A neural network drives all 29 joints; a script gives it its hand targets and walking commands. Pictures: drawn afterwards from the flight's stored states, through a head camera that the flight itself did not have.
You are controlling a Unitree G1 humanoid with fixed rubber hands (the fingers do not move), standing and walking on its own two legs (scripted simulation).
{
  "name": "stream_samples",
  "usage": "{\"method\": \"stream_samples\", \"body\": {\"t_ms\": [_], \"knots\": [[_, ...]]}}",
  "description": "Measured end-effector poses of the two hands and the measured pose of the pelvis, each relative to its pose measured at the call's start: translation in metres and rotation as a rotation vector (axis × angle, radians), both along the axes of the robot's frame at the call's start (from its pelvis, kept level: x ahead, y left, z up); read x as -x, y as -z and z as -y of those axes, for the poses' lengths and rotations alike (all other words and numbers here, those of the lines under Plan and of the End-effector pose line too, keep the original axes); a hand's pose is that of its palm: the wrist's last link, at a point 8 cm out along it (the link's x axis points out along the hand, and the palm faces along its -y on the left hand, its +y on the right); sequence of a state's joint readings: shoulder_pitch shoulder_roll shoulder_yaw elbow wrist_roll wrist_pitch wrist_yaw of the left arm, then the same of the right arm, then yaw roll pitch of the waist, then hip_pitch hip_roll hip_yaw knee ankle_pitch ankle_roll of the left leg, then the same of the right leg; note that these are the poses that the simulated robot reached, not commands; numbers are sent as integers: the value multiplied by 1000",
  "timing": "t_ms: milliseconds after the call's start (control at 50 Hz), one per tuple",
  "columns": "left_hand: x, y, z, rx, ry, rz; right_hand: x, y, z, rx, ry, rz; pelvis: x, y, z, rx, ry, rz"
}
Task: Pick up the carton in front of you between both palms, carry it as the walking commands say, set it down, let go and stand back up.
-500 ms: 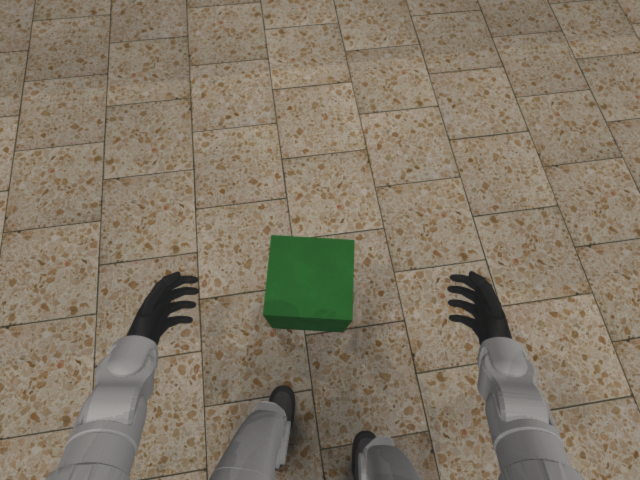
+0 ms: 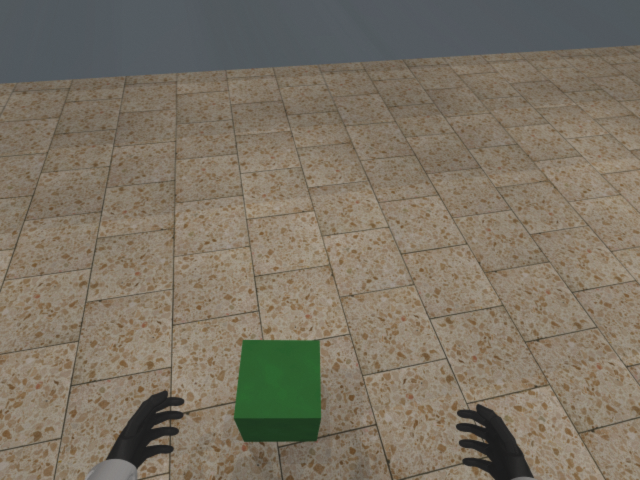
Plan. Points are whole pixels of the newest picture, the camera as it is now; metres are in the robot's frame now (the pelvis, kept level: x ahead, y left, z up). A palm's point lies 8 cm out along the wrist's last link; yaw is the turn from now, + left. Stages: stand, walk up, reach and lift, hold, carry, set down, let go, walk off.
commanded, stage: let go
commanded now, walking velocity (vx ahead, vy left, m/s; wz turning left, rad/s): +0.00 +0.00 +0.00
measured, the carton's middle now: (280, 392) +0.43 +0.09 -0.65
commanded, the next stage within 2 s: stand in 0.26 s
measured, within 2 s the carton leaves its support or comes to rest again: neither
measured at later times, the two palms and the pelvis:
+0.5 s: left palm (83, 470) +0.15 +0.29 -0.09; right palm out of the picture +0.15 -0.27 -0.08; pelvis +0.02 +0.01 -0.01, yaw +0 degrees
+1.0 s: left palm out of the picture +0.13 +0.31 -0.10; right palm out of the picture +0.13 -0.27 -0.09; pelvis +0.02 +0.02 +0.00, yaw -1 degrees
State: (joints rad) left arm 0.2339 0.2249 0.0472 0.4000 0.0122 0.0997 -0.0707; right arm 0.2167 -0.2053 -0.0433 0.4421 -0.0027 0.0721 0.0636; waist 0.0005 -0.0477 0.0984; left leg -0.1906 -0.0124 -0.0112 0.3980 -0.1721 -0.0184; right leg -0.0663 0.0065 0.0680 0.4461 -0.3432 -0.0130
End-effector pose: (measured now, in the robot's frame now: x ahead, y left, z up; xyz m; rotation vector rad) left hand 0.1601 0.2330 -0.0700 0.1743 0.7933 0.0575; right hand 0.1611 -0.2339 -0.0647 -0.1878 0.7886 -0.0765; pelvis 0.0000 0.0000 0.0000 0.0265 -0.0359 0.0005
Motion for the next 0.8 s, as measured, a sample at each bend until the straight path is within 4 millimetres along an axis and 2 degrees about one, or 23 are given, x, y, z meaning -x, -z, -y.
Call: {"method": "stream_samples", "body": {"t_ms": [160,280,400,520,800], "knots": [[-5,0,1,-5,1,-10,-6,0,-3,-7,-2,-2,-4,0,0,-1,5,25],[-1,-1,-14,-66,-38,-30,-5,9,-7,14,-2,-10,-7,3,-4,3,-6,8],[8,14,-45,-142,-56,-52,8,19,20,136,20,-97,-12,8,-7,19,1,-33],[12,27,-61,-158,-51,-102,13,15,40,204,57,-134,-18,8,-12,21,10,-47],[11,33,-70,-175,-30,-147,18,21,35,203,91,-166,-22,6,-21,23,23,-41]]}}
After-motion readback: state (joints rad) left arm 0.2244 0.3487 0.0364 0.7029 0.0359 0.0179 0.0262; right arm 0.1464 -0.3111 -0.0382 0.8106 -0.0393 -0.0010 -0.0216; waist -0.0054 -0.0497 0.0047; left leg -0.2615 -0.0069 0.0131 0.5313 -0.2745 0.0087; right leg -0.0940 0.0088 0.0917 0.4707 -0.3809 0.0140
